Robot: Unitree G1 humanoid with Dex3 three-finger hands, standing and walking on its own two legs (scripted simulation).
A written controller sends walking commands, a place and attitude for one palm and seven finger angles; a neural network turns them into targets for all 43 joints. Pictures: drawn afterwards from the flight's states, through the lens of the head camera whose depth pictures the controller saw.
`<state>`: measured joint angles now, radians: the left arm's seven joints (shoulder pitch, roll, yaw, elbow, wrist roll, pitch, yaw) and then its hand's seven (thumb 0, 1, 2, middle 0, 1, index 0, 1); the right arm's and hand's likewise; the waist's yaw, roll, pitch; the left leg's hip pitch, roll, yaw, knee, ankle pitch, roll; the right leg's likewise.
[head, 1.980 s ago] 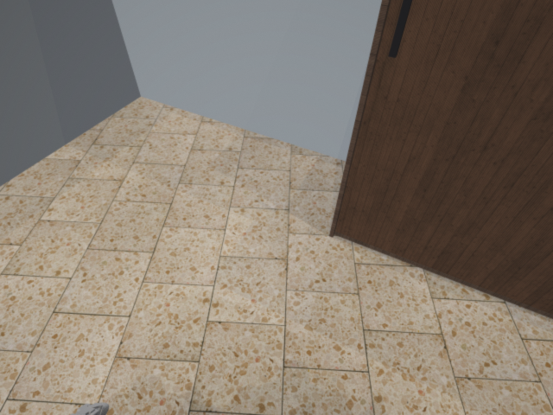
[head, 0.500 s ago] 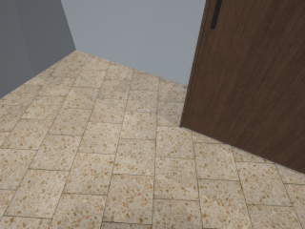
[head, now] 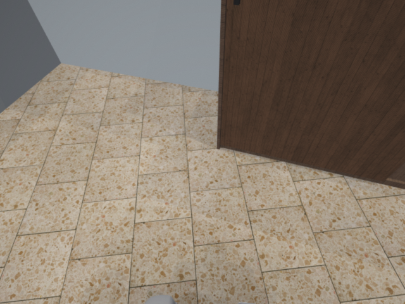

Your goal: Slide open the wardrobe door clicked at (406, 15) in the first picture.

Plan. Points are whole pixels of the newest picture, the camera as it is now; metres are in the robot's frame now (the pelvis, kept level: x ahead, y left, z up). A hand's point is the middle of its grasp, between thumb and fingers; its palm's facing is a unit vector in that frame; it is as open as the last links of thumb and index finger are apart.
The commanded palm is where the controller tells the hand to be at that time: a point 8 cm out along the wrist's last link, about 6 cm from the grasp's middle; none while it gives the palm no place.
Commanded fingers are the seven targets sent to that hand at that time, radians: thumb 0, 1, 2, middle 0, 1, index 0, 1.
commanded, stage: turn to face it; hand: left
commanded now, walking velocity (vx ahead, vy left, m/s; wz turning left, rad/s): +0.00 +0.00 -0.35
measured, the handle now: out of the picture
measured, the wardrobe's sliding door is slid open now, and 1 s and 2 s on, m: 0.00 0.00 0.00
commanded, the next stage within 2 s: take the last steps up to it in 0.34 s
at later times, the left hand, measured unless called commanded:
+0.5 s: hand out of the picture +0.07 +0.24 -0.15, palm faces -0.10 -0.97 -0.21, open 7.4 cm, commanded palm none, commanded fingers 0.00 0.90 0.90 -0.20 -0.30 -0.20 -0.30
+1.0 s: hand out of the picture +0.09 +0.20 -0.16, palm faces -0.18 -0.97 -0.19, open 7.2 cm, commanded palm none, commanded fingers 0.00 0.90 0.90 -0.20 -0.30 -0.20 -0.30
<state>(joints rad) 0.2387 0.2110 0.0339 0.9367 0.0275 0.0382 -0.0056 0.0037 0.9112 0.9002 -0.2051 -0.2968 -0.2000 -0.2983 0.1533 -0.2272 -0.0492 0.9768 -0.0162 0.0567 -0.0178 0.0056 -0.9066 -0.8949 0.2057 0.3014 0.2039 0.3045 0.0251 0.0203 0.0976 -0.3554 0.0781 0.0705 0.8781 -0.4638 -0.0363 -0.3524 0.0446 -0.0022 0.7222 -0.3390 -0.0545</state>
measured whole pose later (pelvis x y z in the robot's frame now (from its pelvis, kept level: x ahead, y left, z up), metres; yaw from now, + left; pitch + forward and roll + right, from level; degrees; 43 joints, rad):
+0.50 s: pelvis -0.02 +0.05 +0.02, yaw -10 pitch +1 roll -1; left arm 0.23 0.25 0.08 0.95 0.03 0.06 0.00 0.01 0.91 0.90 -0.20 -0.30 -0.20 -0.30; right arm 0.24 -0.16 -0.02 0.98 -0.03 0.01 -0.04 0.00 -0.91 -0.90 0.20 0.30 0.20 0.30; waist 0.01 -0.05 0.01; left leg -0.20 0.03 0.04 0.49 -0.30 0.02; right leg -0.48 0.07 0.06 0.93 -0.40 0.02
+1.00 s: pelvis +0.06 +0.02 +0.02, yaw -13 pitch +0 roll -1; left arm 0.34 0.18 0.05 1.09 0.03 -0.04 0.01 0.00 0.94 0.90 -0.21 -0.30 -0.20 -0.30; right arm 0.33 -0.18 -0.06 1.06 -0.03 0.01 0.03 0.01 -0.91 -0.90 0.20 0.30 0.20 0.30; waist -0.01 -0.01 0.01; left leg -0.48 0.12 0.11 0.84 -0.31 -0.02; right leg -0.08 -0.04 -0.10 0.41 -0.31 0.02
